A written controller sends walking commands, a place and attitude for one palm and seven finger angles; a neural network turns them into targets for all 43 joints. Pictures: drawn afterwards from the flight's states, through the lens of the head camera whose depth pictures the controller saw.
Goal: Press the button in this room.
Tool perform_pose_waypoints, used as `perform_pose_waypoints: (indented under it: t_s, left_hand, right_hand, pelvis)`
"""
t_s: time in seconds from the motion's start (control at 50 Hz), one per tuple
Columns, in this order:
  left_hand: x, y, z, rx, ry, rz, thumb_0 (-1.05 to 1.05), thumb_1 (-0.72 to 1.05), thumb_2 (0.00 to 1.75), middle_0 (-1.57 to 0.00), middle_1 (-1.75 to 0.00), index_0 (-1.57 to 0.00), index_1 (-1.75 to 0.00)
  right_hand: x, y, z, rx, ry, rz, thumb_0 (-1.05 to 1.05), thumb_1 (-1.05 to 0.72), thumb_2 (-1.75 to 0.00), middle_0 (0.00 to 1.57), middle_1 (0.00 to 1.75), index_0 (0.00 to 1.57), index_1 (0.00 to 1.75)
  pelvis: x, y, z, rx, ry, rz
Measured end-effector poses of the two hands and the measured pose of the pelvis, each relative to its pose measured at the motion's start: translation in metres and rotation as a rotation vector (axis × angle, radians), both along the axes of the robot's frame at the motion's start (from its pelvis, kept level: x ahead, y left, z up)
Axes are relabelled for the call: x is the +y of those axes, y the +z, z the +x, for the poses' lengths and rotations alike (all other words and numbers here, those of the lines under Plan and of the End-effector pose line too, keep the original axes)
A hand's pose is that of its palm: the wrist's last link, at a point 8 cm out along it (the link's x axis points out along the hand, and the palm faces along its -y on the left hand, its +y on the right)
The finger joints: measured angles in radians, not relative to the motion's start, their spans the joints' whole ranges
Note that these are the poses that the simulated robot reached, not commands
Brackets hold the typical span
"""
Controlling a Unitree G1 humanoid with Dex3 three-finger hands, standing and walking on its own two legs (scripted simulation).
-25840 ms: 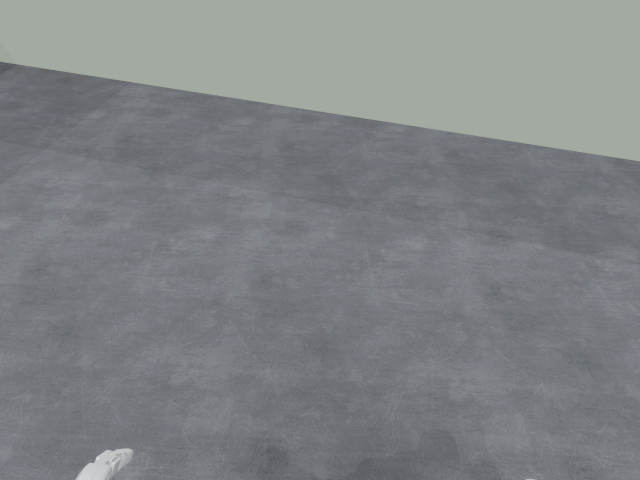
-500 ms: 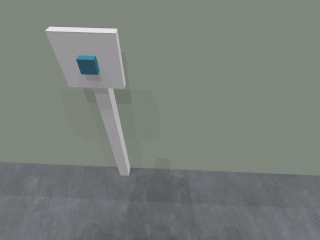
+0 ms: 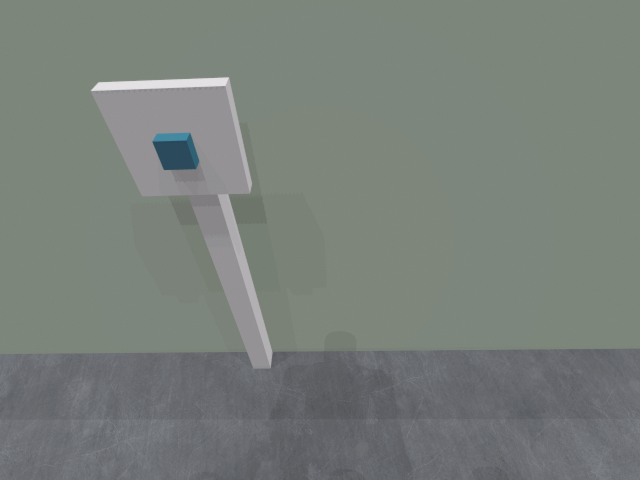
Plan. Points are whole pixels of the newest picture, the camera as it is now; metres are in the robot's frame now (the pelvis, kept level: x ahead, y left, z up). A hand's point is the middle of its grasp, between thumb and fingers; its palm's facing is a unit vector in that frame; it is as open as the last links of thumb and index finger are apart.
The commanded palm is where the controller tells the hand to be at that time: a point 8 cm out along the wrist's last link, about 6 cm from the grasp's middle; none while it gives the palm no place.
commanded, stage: look again from close up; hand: left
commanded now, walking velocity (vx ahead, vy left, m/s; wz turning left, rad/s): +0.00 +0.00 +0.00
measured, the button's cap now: (177, 150) +0.59 +0.27 +0.12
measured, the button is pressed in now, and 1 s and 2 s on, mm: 0 0 0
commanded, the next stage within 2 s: shuffle to correct the standing spot in 0.10 s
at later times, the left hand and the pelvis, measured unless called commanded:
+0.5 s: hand out of the picture +0.00 +0.16 -0.18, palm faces +0.09 -0.98 -0.16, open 7.4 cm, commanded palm none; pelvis +0.04 +0.00 -0.01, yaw +1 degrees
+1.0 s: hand out of the picture +0.09 +0.21 -0.19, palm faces +0.08 -0.98 -0.18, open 7.4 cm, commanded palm none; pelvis +0.11 +0.04 -0.02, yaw +0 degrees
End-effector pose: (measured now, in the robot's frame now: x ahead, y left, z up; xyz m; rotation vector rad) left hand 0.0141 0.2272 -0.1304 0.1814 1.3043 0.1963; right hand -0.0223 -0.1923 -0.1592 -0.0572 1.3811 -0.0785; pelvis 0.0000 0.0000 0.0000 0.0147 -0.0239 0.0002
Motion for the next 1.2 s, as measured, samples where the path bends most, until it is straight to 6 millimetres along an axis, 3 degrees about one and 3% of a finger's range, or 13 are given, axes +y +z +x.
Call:
perform_pose_waypoints:
  t_s: [0.28,0.48,0.58,0.7,0.76,0.84,0.96,1.02,1.1,1.2]
  left_hand:
    - [-0.018,-0.008,-0.017,0.094,0.019,-0.045,0.01,0.92,0.90,-0.20,-0.30,-0.20,-0.30]
    - [-0.023,-0.021,-0.019,0.130,0.073,-0.093,0.01,0.91,0.90,-0.20,-0.30,-0.20,-0.30]
    - [-0.012,-0.026,-0.004,0.154,0.067,-0.096,0.01,0.90,0.90,-0.20,-0.30,-0.20,-0.30]
    - [-0.001,-0.023,0.046,0.082,0.046,-0.051,0.01,0.90,0.90,-0.20,-0.30,-0.20,-0.30]
    - [0.005,-0.015,0.061,0.008,0.072,-0.028,0.01,0.91,0.90,-0.20,-0.30,-0.20,-0.30]
    - [0.012,-0.007,0.061,0.039,0.079,-0.020,0.00,0.91,0.90,-0.20,-0.30,-0.20,-0.30]
    - [0.027,-0.028,0.065,0.133,0.067,-0.069,0.01,0.90,0.90,-0.20,-0.30,-0.20,-0.30]
    - [0.036,-0.035,0.075,0.143,0.068,-0.069,0.01,0.90,0.90,-0.20,-0.30,-0.20,-0.30]
    - [0.040,-0.029,0.091,0.117,0.052,-0.054,0.01,0.91,0.90,-0.20,-0.30,-0.20,-0.30]
    - [0.036,-0.017,0.104,0.069,0.019,-0.008,0.01,0.91,0.90,-0.20,-0.30,-0.20,-0.30]
  right_hand:
    - [-0.028,0.007,0.001,0.070,0.014,-0.060,0.01,-0.91,-0.90,0.19,0.30,0.20,0.30]
    - [-0.031,0.007,0.023,0.088,0.029,-0.095,0.00,-0.91,-0.90,0.19,0.30,0.20,0.30]
    - [-0.018,0.008,0.038,0.066,0.018,-0.098,0.00,-0.91,-0.90,0.19,0.30,0.20,0.30]
    - [-0.005,-0.006,0.044,0.107,-0.001,-0.049,0.00,-0.90,-0.90,0.19,0.30,0.20,0.30]
    - [-0.001,-0.006,0.062,0.125,0.028,-0.032,0.00,-0.90,-0.90,0.20,0.30,0.20,0.30]
    - [-0.002,0.004,0.109,0.053,0.043,-0.052,0.01,-0.91,-0.90,0.20,0.30,0.20,0.30]
    - [-0.007,0.007,0.159,-0.068,0.027,-0.144,0.03,-0.94,-0.90,0.20,0.30,0.20,0.30]
    - [0.000,0.010,0.172,-0.077,0.035,-0.153,0.02,-0.93,-0.90,0.19,0.30,0.20,0.30]
    - [0.009,0.010,0.183,-0.087,0.040,-0.134,0.01,-0.92,-0.90,0.19,0.30,0.20,0.30]
    - [0.001,-0.001,0.189,-0.118,0.015,-0.094,0.01,-0.93,-0.90,0.20,0.30,0.20,0.30]
  pelvis:
    - [-0.009,0.001,0.008,0.008,0.000,-0.001]
    - [-0.003,-0.006,0.032,0.019,0.010,-0.023]
    - [0.005,-0.009,0.050,0.023,-0.002,-0.010]
    - [0.006,-0.015,0.070,0.015,0.001,-0.005]
    - [0.009,-0.012,0.079,0.012,0.018,-0.004]
    - [0.017,-0.002,0.089,0.010,0.020,0.008]
    - [0.040,-0.014,0.110,-0.004,0.006,-0.023]
    - [0.043,-0.015,0.115,-0.001,0.001,0.001]
    - [0.041,-0.011,0.113,0.012,-0.004,0.016]
    - [0.031,-0.012,0.105,0.020,-0.017,0.025]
